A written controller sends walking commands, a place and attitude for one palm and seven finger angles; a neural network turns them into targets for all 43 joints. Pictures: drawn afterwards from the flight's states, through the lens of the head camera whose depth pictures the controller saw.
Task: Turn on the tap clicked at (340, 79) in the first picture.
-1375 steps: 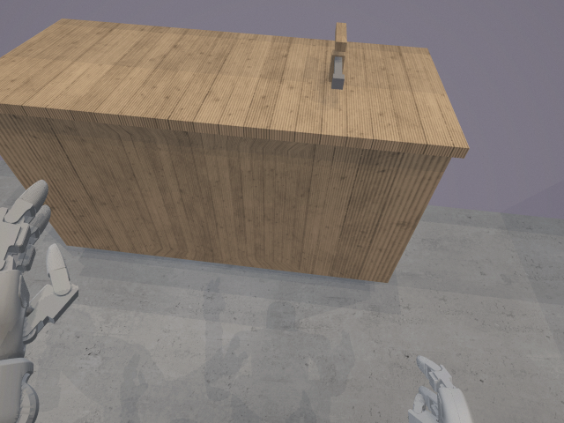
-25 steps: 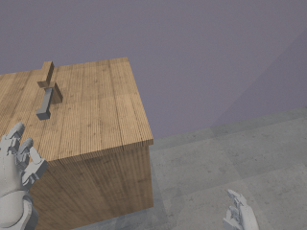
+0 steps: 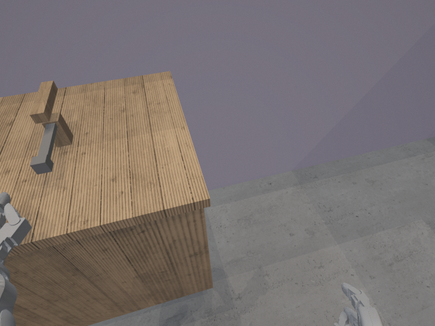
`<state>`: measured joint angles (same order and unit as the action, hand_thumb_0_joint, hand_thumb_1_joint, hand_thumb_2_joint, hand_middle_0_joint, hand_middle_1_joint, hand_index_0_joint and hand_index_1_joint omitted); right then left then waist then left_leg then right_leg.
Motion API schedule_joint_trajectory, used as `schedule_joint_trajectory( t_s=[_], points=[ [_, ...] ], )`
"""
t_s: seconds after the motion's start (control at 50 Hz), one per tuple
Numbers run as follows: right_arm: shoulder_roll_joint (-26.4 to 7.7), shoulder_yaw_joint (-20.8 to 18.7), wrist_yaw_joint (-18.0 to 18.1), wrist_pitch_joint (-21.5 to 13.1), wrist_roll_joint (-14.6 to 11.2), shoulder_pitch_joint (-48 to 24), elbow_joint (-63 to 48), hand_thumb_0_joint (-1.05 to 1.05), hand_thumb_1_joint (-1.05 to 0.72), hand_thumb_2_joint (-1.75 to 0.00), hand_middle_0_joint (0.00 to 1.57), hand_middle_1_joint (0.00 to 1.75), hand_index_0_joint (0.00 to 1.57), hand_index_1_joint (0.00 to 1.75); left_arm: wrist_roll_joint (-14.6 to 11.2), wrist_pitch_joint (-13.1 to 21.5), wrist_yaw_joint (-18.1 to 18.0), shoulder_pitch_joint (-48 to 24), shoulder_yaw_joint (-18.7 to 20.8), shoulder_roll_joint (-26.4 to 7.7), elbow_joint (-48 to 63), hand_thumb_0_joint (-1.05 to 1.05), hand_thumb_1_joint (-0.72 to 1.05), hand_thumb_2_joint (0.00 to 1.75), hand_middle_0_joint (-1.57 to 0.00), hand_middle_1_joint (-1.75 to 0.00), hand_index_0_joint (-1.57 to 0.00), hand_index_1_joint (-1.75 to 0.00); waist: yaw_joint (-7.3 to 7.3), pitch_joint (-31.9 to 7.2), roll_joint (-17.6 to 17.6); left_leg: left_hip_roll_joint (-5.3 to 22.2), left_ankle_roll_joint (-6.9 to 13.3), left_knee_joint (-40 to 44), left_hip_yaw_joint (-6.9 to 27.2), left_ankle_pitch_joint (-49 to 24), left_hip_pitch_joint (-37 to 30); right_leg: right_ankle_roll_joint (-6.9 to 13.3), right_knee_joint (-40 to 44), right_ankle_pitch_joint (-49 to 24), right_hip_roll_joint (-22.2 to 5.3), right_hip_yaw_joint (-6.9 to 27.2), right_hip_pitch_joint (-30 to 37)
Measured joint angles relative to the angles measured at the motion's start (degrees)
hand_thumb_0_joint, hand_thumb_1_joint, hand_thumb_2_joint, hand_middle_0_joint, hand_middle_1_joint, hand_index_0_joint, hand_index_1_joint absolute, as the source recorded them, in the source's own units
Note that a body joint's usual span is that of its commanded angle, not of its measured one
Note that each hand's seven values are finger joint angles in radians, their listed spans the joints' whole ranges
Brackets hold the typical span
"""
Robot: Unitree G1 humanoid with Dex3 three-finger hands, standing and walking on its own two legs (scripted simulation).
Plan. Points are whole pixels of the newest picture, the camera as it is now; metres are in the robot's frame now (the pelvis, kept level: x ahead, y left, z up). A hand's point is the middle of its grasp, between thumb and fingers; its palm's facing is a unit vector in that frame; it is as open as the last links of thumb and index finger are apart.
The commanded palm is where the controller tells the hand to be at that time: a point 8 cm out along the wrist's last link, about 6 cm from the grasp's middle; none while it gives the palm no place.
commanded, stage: reach beside the lever's end, fingers flat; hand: left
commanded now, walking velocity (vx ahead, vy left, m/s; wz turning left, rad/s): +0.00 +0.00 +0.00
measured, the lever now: (42, 164) +0.38 +0.40 +0.09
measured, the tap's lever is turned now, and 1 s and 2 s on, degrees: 0 0 0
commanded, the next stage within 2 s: push the lever round in 1.40 s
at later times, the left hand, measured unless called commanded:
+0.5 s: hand (15, 199) +0.29 +0.40 +0.09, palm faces +0.60 -0.79 -0.11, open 7.7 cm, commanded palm +0.25 +0.43 +0.10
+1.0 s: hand (11, 183) +0.34 +0.45 +0.08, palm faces +0.61 -0.79 -0.10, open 7.8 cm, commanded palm +0.29 +0.47 +0.08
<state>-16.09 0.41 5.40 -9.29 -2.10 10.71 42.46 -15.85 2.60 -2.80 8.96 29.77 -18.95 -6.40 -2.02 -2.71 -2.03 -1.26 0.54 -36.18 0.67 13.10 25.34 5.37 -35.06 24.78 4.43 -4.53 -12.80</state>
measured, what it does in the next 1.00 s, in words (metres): shifts its weight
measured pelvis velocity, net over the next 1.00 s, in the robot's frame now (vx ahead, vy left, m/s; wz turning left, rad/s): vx -0.02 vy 0.06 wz -0.01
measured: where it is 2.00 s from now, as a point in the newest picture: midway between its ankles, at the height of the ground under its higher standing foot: outside the picture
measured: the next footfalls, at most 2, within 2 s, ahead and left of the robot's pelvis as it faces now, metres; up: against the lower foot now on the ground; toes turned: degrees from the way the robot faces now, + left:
none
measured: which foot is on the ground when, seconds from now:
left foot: down 0.00-1.00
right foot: down 0.00-1.00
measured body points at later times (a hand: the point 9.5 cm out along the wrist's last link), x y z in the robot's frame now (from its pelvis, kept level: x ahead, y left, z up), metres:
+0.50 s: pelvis -0.01 +0.03 +0.00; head +0.03 +0.03 +0.44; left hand +0.26 +0.44 +0.09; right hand +0.12 -0.23 -0.11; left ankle +0.06 +0.12 -0.72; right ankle -0.07 -0.05 -0.72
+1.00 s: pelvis -0.02 +0.06 -0.01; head +0.04 +0.08 +0.43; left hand +0.30 +0.49 +0.08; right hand +0.07 -0.21 -0.12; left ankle +0.06 +0.12 -0.72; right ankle -0.07 -0.05 -0.72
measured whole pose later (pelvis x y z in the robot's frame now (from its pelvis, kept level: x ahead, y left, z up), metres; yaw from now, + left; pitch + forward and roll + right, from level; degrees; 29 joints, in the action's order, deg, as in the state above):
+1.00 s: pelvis -0.02 +0.06 -0.01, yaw -1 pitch +9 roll -3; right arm -16.3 1.5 3.5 -4.4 -0.4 16.1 40.6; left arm -8.8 13.6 1.5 -20.3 37.4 -32.5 -43.6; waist 2.6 -2.6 -1.0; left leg -2.2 4.8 -42.5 -0.2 13.4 38.3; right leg 1.5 -40.1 24.5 3.2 -4.3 -24.9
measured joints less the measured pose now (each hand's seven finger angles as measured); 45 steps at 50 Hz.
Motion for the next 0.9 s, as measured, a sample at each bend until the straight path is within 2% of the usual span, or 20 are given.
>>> schedule_joint_trajectory(
  t_s=[0.18,0.3,0.46,0.64,0.8,0.9],
  points=[
    [0.8,0.6,0.1,-0.3,0.0,-0.1,-0.3,0.02,-0.91,-0.90,0.20,0.30,0.20,0.30,0.7,1.3,2.5,-8.2,0.7,-2.8,-9.2,0.01,0.90,0.90,-0.18,-0.25,-0.18,-0.24,0.90,-0.1,-0.3,-0.3,0.7,-0.5,-0.2,-0.2,2.2,-0.6,-0.6,-0.2,-0.4,0.1,-2.3],
    [1.1,0.8,-0.6,0.5,0.2,1.5,-1.3,0.02,-0.91,-0.90,0.20,0.30,0.20,0.30,1.3,1.5,3.0,-10.3,2.3,-4.6,-13.9,0.01,0.90,0.90,-0.18,-0.23,-0.18,-0.23,1.69,-0.8,-0.1,-0.2,1.3,-0.9,-0.9,0.0,3.1,-1.1,-0.6,-0.4,-0.4,0.7,-3.1],
    [0.1,0.5,-0.7,1.5,0.4,3.1,-0.9,0.01,-0.91,-0.90,0.20,0.30,0.20,0.30,2.5,4.4,3.3,-15.6,4.4,-6.7,-21.0,0.01,0.90,0.90,-0.17,-0.21,-0.17,-0.21,2.12,0.3,0.1,-0.4,2.1,-3.0,-0.4,0.3,5.9,-1.8,-1.9,-0.2,-0.5,0.1,-5.4],
    [-0.3,0.5,-0.5,2.4,0.7,3.6,-0.4,0.01,-0.91,-0.90,0.20,0.30,0.20,0.30,3.9,7.3,4.8,-22.3,4.5,-9.1,-27.0,0.01,0.90,0.90,-0.16,-0.19,-0.16,-0.19,3.13,0.6,0.3,-0.6,3.0,-4.0,-0.4,0.0,8.6,-2.7,-2.7,-0.6,-0.8,0.0,-7.8],
    [0.0,0.8,-1.3,3.4,0.9,4.8,-1.9,0.01,-0.91,-0.90,0.20,0.30,0.20,0.30,4.9,7.2,4.3,-24.4,4.9,-10.5,-31.3,0.01,0.90,0.90,-0.16,-0.17,-0.16,-0.17,4.28,-0.3,0.3,-0.9,3.9,-3.9,-1.3,-0.1,9.3,-3.6,-2.9,-0.8,-1.3,0.8,-8.8],
    [0.1,1.1,-1.7,4.1,1.3,5.2,-2.2,0.01,-0.91,-0.90,0.20,0.30,0.20,0.30,6.1,8.7,3.5,-26.8,6.4,-11.8,-34.6,0.01,0.90,0.90,-0.15,-0.16,-0.16,-0.16,4.51,0.0,0.8,-0.9,4.1,-4.9,-1.3,0.0,10.9,-3.8,-3.9,-0.6,-1.3,0.6,-10.3]
  ],
)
